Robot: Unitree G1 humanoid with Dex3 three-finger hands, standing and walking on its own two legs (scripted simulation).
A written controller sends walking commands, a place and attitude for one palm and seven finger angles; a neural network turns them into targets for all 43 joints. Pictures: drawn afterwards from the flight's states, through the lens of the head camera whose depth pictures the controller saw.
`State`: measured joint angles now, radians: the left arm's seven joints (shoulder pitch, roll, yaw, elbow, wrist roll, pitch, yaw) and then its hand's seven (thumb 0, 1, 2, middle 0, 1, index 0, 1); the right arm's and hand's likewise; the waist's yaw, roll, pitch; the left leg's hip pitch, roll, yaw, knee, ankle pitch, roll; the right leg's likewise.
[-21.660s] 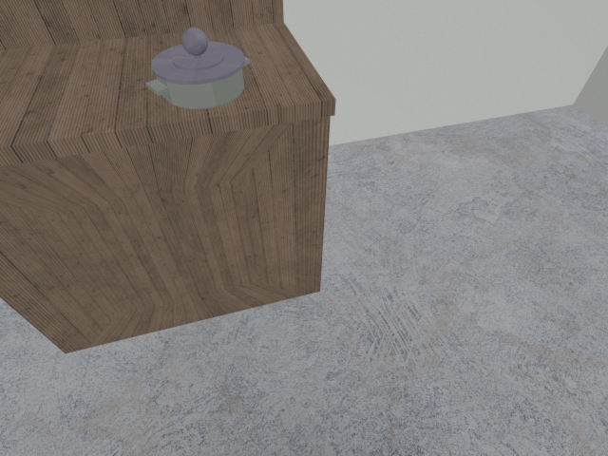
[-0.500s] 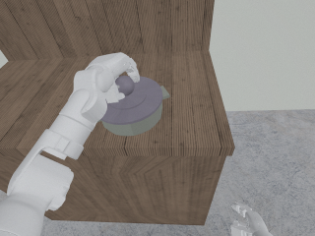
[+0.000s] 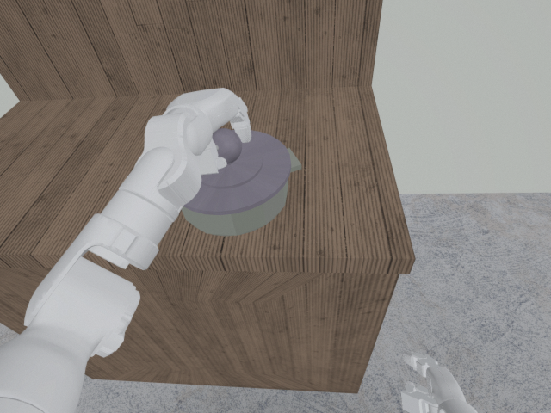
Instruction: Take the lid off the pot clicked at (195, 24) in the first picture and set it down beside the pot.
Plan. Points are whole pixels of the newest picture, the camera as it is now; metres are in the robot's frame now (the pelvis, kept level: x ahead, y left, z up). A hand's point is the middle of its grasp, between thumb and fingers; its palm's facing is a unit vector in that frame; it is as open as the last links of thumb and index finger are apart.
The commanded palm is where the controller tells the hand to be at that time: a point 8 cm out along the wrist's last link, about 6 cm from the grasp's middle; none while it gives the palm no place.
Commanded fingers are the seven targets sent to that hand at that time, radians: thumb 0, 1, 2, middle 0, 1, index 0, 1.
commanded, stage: close the fingers and squeeze the knob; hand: left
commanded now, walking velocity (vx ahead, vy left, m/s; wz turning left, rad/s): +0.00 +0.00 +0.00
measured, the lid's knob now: (224, 146) +0.46 +0.10 +0.17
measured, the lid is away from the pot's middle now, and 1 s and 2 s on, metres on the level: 0.00 0.02 0.02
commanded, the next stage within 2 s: lift the lid straight up in 0.22 s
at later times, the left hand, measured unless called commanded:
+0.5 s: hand (215, 146) +0.42 +0.11 +0.20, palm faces -0.24 -0.08 -0.97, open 8.4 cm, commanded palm +0.40 +0.12 +0.28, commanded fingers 0.00 0.36 1.32 -0.96 -0.77 -0.94 -0.78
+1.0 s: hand (215, 120) +0.42 +0.10 +0.24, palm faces -0.16 -0.08 -0.98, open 8.4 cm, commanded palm +0.39 +0.12 +0.32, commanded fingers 0.00 0.36 1.32 -0.97 -0.78 -0.94 -0.78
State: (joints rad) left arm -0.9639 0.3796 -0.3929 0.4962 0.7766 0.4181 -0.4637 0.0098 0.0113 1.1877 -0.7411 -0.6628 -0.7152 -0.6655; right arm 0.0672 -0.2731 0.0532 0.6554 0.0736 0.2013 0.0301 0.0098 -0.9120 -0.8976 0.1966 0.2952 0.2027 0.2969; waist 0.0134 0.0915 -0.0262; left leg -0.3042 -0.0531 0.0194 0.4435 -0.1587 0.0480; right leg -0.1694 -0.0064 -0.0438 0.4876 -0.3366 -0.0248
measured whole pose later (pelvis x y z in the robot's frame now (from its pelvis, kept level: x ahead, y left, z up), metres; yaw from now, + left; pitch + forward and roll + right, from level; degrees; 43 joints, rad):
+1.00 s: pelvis +0.00 +0.00 +0.00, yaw +0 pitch +0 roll +1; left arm -1.01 0.42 -0.37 0.39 0.76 0.41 -0.53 -0.01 -0.02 1.18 -0.78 -0.67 -0.75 -0.67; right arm 0.05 -0.28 0.05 0.64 0.07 0.19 0.04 0.01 -0.91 -0.90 0.20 0.30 0.20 0.30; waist 0.03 0.11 -0.02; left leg -0.27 -0.05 0.03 0.42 -0.15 0.05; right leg -0.15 -0.01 -0.03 0.47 -0.33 -0.02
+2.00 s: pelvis +0.00 +0.02 +0.00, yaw +0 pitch +1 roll +0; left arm -1.27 0.47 -0.35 0.49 0.78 0.45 -0.59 -0.01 -0.03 1.18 -0.79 -0.68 -0.75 -0.67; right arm 0.08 -0.28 0.06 0.63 0.08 0.15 0.02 0.01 -0.91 -0.90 0.20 0.30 0.20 0.30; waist 0.03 0.10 -0.02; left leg -0.29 -0.07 0.03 0.40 -0.13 0.07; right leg -0.16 -0.02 -0.03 0.45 -0.31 0.00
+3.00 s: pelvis +0.00 +0.02 +0.00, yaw +0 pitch +2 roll +0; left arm -1.27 0.58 -0.28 0.50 0.84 0.46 -0.64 -0.01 -0.03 1.18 -0.79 -0.68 -0.75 -0.67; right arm 0.09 -0.30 0.05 0.60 0.09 0.17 0.01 0.01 -0.91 -0.90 0.20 0.30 0.20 0.30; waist 0.03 0.09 -0.02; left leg -0.31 -0.07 0.02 0.41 -0.14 0.07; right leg -0.17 -0.02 -0.04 0.45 -0.31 -0.01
